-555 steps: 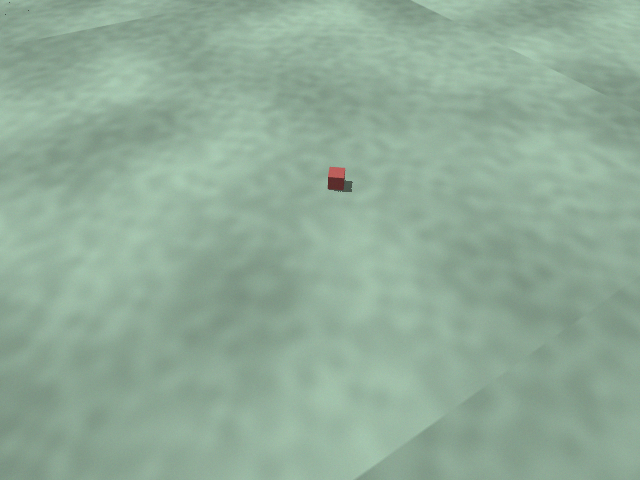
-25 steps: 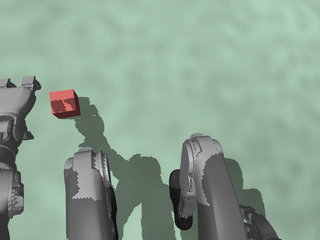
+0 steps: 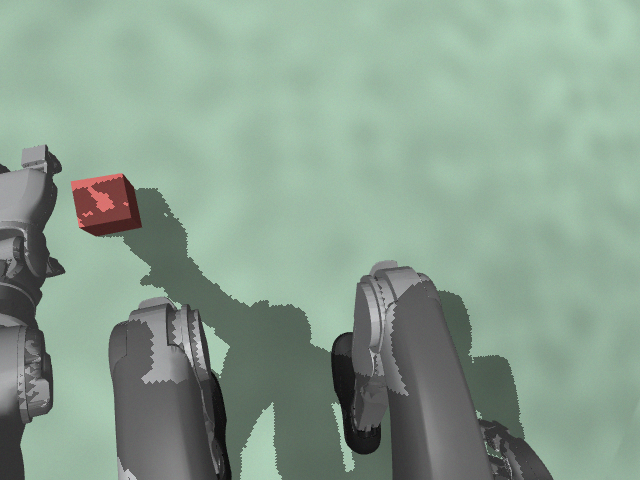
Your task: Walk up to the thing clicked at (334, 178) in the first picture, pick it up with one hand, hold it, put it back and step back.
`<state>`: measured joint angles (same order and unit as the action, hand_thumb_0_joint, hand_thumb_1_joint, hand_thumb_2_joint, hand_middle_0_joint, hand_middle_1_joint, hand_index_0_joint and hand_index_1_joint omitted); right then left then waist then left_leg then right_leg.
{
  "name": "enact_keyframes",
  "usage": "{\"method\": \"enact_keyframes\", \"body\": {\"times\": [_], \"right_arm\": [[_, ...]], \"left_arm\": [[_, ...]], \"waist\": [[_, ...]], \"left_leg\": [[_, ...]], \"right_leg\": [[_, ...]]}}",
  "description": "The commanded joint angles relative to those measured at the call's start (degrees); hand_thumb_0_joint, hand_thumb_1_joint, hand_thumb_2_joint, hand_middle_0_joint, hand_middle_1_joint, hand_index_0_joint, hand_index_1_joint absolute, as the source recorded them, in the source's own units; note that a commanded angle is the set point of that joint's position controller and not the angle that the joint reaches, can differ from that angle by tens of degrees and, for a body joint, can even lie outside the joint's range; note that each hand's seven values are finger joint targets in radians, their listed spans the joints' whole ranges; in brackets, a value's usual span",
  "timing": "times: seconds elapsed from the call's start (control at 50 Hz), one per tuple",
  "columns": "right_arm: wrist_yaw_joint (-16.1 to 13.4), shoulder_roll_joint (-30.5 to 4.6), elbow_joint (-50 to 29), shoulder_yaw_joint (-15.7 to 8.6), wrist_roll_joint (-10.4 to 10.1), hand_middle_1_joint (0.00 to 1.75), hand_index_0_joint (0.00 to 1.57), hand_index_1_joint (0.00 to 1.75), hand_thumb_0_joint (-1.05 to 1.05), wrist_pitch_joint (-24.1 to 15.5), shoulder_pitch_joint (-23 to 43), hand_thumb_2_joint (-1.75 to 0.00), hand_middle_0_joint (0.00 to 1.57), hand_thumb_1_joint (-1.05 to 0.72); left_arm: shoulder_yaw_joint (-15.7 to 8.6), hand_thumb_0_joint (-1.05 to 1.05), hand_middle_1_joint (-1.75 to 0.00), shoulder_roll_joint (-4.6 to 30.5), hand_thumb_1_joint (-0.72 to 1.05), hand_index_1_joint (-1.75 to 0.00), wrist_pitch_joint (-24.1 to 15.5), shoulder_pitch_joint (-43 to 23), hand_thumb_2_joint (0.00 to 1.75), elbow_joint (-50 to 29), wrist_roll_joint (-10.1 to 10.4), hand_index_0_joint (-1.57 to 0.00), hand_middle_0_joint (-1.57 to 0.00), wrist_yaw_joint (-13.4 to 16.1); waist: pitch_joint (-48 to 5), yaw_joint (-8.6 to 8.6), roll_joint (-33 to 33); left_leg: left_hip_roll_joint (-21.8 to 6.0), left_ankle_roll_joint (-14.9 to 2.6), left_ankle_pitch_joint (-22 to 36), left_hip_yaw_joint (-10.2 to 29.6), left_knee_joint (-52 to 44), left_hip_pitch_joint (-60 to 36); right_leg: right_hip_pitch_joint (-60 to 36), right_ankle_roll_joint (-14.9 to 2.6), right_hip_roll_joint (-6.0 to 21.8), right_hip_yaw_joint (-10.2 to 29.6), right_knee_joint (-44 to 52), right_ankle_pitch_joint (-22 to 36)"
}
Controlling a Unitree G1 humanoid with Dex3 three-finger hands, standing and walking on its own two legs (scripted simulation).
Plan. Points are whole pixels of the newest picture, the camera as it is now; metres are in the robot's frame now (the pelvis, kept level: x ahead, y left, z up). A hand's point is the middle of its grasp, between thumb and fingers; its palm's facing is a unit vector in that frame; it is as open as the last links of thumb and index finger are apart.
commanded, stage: rise first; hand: left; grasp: from above
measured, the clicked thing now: (108, 205) +0.49 +0.26 -0.31
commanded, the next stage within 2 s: approach in 0.10 s
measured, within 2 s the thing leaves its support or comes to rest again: neither
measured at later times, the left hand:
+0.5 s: hand (76, 202) +0.46 +0.27 -0.20, palm faces -0.45 -0.06 -0.89, open 14.3 cm
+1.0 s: hand (69, 223) +0.44 +0.28 -0.21, palm faces -0.54 -0.11 -0.83, open 14.1 cm
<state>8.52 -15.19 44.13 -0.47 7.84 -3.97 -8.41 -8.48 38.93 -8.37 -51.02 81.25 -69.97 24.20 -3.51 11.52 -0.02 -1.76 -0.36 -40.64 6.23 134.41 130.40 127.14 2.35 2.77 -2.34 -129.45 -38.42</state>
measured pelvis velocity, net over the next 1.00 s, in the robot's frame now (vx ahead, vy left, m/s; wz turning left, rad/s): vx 0.00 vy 0.00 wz -0.02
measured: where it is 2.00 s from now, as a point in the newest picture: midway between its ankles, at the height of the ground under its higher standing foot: (286, 432)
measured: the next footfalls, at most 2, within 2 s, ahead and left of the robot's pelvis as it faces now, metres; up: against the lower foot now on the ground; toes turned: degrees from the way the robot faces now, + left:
none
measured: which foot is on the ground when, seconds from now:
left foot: down 0.00-1.00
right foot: down 0.00-1.00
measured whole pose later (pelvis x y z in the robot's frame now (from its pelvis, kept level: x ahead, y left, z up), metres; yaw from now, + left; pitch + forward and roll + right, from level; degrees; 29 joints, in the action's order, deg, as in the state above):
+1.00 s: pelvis +0.00 +0.00 -0.02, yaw -1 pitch +34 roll -8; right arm 10.9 -16.3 41.2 4.0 7.4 -2.1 -12.7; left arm -6.6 41.0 -8.5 -52.2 81.9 -67.5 18.4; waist -0.2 14.3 1.0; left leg -1.6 0.2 -39.9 8.0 137.5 132.5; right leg 128.9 2.1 2.3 -3.6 -131.7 -37.2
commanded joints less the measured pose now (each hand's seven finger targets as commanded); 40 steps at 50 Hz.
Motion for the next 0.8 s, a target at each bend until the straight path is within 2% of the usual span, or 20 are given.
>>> {"method": "enact_keyframes", "body": {"times": [0.0, 0.04, 0.08, 0.16, 0.18, 0.22, 0.24, 0.28, 0.32, 0.38, 0.42, 0.46, 0.5, 0.54, 0.56, 0.6, 0.68, 0.7, 0.76, 0.78], "right_arm": [[-0.61, -13.56, -0.16, -4.13, -0.48, 0.30, 0.20, 0.30, 0.00, -0.65, -12.65, -0.90, 0.20, -0.91], [-0.43, -13.78, -0.31, -3.91, -0.49, 0.30, 0.20, 0.30, 0.00, -0.80, -12.93, -0.90, 0.20, -0.91], [-0.46, -13.87, -0.22, -3.99, -0.46, 0.30, 0.20, 0.30, 0.00, -0.81, -12.55, -0.90, 0.20, -0.91], [0.05, -14.45, -0.49, -3.80, -0.20, 0.30, 0.20, 0.30, 0.00, -1.04, -13.02, -0.90, 0.20, -0.91], [-0.06, -14.33, -0.32, -3.73, -0.30, 0.30, 0.20, 0.30, 0.00, -1.04, -12.63, -0.91, 0.20, -0.92], [0.03, -14.55, -0.35, -3.49, -0.01, 0.30, 0.20, 0.30, 0.00, -1.16, -12.82, -0.89, 0.20, -0.90], [0.04, -14.37, -0.15, -3.45, 0.03, 0.30, 0.20, 0.30, 0.00, -1.12, -12.63, -0.89, 0.20, -0.90], [-0.12, -14.51, 0.07, -3.13, 0.04, 0.30, 0.20, 0.30, 0.00, -1.05, -12.61, -0.89, 0.20, -0.90], [-0.17, -14.86, 0.25, -2.90, 0.64, 0.30, 0.20, 0.30, 0.00, -1.12, -13.51, -0.89, 0.20, -0.90], [-0.40, -15.33, 0.50, -2.09, 1.08, 0.30, 0.20, 0.30, 0.00, -1.03, -13.75, -0.89, 0.20, -0.90], [-0.55, -15.83, 0.54, -1.51, 1.58, 0.30, 0.20, 0.30, 0.00, -1.16, -13.80, -0.89, 0.20, -0.90], [-0.34, -15.93, 0.44, -0.72, 2.36, 0.30, 0.20, 0.30, 0.00, -1.51, -13.88, -0.89, 0.20, -0.90], [-0.39, -16.53, -0.06, -0.44, 2.47, 0.30, 0.20, 0.30, 0.00, -1.47, -13.76, -0.89, 0.20, -0.90], [0.11, -16.51, -1.01, -0.26, 2.52, 0.30, 0.20, 0.30, 0.00, -1.37, -13.56, -0.90, 0.20, -0.90], [0.25, -17.00, -1.37, -0.10, 2.40, 0.30, 0.20, 0.30, 0.00, -1.25, -13.84, -0.90, 0.20, -0.90], [0.50, -17.06, -1.86, 0.07, 1.64, 0.30, 0.20, 0.30, 0.00, -0.93, -14.15, -0.90, 0.20, -0.90], [0.87, -16.48, -3.14, 0.83, 0.28, 0.30, 0.20, 0.30, 0.00, 0.15, -14.61, -0.89, 0.20, -0.90], [0.73, -16.70, -3.69, 0.59, -0.27, 0.30, 0.20, 0.30, 0.00, 0.57, -14.67, -0.89, 0.20, -0.90], [0.86, -16.12, -4.27, 0.75, -0.93, 0.30, 0.20, 0.30, 0.00, 1.51, -14.94, -0.89, 0.20, -0.89], [0.96, -15.90, -4.60, 0.86, -1.24, 0.30, 0.20, 0.30, 0.00, 1.64, -14.92, -0.89, 0.20, -0.89]], "left_arm": [[-1.22, 0.00, -1.02, 14.23, -0.54, -1.01, 0.88, -15.61, 0.98, -6.04, 0.93, -0.07, -0.06, 2.39], [-0.72, 0.00, -1.02, 13.42, -0.54, -1.01, 0.60, -16.60, 0.98, -5.85, 1.00, -0.07, -0.06, 2.23], [-1.32, 0.00, -1.01, 14.95, -0.56, -1.01, 0.20, -17.00, 0.99, -6.65, 0.77, -0.06, -0.06, 2.19], [-1.10, 0.00, -1.01, 14.85, -0.55, -1.00, -0.29, -16.64, 0.99, -4.93, 0.66, -0.06, -0.06, 1.93], [-0.98, 0.00, -0.97, 14.62, -0.61, -1.00, -0.58, -16.88, 1.07, -5.20, 0.61, -0.04, -0.07, 1.93], [-0.33, 0.00, -0.97, 14.36, -0.56, -0.98, -1.36, -17.96, 1.01, -4.47, 0.48, -0.06, -0.06, 1.74], [0.99, 0.00, -0.98, 13.31, -0.56, -0.98, -1.69, -17.36, 1.01, -3.61, -0.16, -0.06, -0.07, 1.38], [1.35, 0.00, -0.98, 14.74, -0.56, -0.98, -3.06, -20.96, 1.01, -5.36, -0.50, -0.06, -0.07, 1.41], [2.55, 0.00, -0.98, 13.24, -0.56, -0.98, -4.03, -23.09, 1.01, -5.65, -1.34, -0.06, -0.07, 1.50], [3.69, 0.00, -0.98, 13.09, -0.57, -0.98, -4.97, -28.08, 1.02, -3.71, -2.64, -0.06, -0.06, 2.86], [3.54, 0.00, -0.97, 14.28, -0.58, -0.98, -4.66, -31.37, 1.03, -2.36, -3.83, -0.05, -0.07, 4.49], [3.83, 0.00, -0.98, 14.31, -0.57, -0.99, -3.32, -34.09, 1.03, 0.59, -4.84, -0.06, -0.07, 6.00], [1.26, 0.00, -0.97, 17.95, -0.58, -0.98, -1.14, -35.58, 1.04, -0.62, -5.23, -0.05, -0.07, 7.98], [1.33, 0.00, -0.98, 17.19, -0.58, -0.99, 1.57, -34.98, 1.03, 1.36, -4.87, -0.05, -0.06, 8.29], [1.00, 0.00, -0.96, 17.87, -0.59, -0.98, 2.77, -35.54, 1.04, 1.45, -5.10, -0.05, -0.07, 7.94], [1.80, 0.00, -0.98, 17.65, -0.57, -0.98, 4.77, -34.04, 1.02, 2.00, -4.15, -0.06, -0.07, 6.35], [2.09, 0.00, -1.00, 18.15, -0.54, -0.99, 7.81, -26.76, 0.99, 3.18, -1.59, -0.07, -0.07, 1.54], [1.07, 0.00, -1.00, 19.80, -0.54, -0.99, 7.93, -26.50, 0.98, 1.33, -0.51, -0.07, -0.07, 0.65], [2.08, 0.00, -1.00, 17.94, -0.53, -0.99, 7.61, -20.36, 0.97, 3.55, 1.61, -0.07, -0.06, -3.19], [2.28, 0.00, -1.00, 17.92, -0.52, -0.99, 6.83, -19.33, 0.96, 1.58, 2.15, -0.08, -0.07, -4.44]], "waist": [[-39.68, -0.03, 14.69], [-37.90, 1.01, 15.46], [-39.00, 0.27, 15.98], [-37.47, 1.38, 14.04], [-37.47, 0.88, 14.42], [-36.74, 1.98, 13.39], [-36.54, 2.25, 12.53], [-36.92, 2.62, 12.73], [-37.19, 4.31, 13.68], [-36.42, 6.35, 14.62], [-36.45, 6.77, 16.87], [-34.79, 8.24, 18.12], [-38.33, 6.45, 22.04], [-39.17, 6.79, 24.34], [-39.68, 7.42, 23.41], [-39.87, 7.23, 22.75], [-40.29, 5.31, 18.78], [-41.67, 4.62, 17.55], [-36.91, 4.97, 12.28], [-35.93, 4.62, 11.86]], "left_leg": [[1.90, -1.08, 12.79, -4.07, -14.70, -31.13], [1.90, -0.97, 12.26, -3.53, -14.94, -30.99], [2.05, -1.09, 11.97, -4.19, -14.29, -30.84], [2.10, -1.29, 11.08, -4.07, -13.83, -29.24], [2.11, -1.22, 10.65, -4.20, -13.93, -29.04], [2.18, -1.45, 9.95, -4.20, -12.91, -27.41], [2.23, -1.55, 10.07, -4.55, -12.21, -27.03], [2.37, -1.63, 9.79, -4.59, -11.29, -26.16], [2.24, -1.47, 10.84, -4.21, -10.62, -27.28], [2.13, -1.35, 9.87, -3.47, -10.09, -26.94], [2.05, -1.04, 9.38, -3.11, -10.37, -27.90], [2.01, -0.93, 8.39, -3.21, -10.11, -27.97], [1.99, -0.55, 9.93, -3.29, -11.11, -30.26], [1.74, -0.29, 11.39, -3.62, -11.30, -31.43], [1.78, -0.50, 12.07, -3.72, -10.87, -30.77], [1.85, -0.82, 13.11, -4.30, -10.39, -28.94], [1.89, -1.49, 16.56, -4.62, -10.39, -26.58], [1.89, -1.70, 16.65, -4.59, -10.36, -25.89], [1.97, -2.35, 14.43, -4.48, -10.37, -20.74], [2.08, -2.47, 14.34, -4.50, -10.36, -19.51]], "right_leg": [[-17.87, -4.15, -2.18, -4.87, 11.57, 13.08], [-16.46, -3.94, -1.95, -5.11, 11.12, 12.46], [-17.22, -4.03, -2.19, -4.89, 11.39, 12.31], [-17.18, -3.90, -2.09, -5.23, 11.20, 11.64], [-16.73, -3.99, -2.20, -5.11, 11.22, 11.26], [-17.13, -3.81, -2.23, -5.28, 11.15, 10.87], [-17.50, -3.90, -2.53, -5.27, 11.47, 11.06], [-17.30, -3.98, -2.71, -5.05, 11.36, 10.79], [-17.09, -3.62, -2.71, -5.58, 10.67, 11.64], [-14.93, -3.71, -2.93, -6.34, 10.02, 10.83], [-13.12, -3.85, -2.86, -6.73, 9.19, 10.40], [-11.83, -3.99, -3.02, -7.13, 8.85, 9.95], [-12.17, -4.10, -2.81, -7.17, 8.05, 11.51], [-12.73, -4.38, -2.78, -7.08, 7.77, 12.91], [-13.47, -4.27, -2.76, -7.00, 7.82, 13.75], [-15.18, -4.41, -2.93, -6.64, 8.16, 14.98], [-21.43, -4.01, -3.37, -5.98, 9.13, 17.85], [-22.55, -3.84, -3.25, -5.79, 9.51, 17.95], [-24.42, -3.42, -3.40, -5.51, 10.47, 16.22], [-24.89, -3.39, -3.40, -5.46, 10.29, 15.95]]}}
